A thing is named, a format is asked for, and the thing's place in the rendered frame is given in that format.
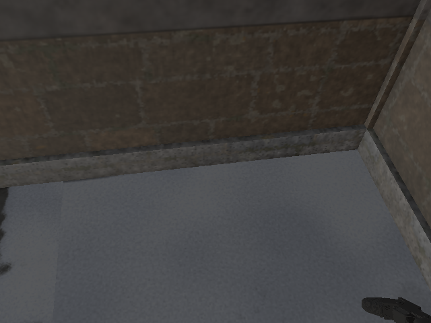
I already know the right robot hand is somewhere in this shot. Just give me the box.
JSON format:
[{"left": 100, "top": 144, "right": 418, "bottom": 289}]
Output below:
[{"left": 362, "top": 297, "right": 431, "bottom": 323}]

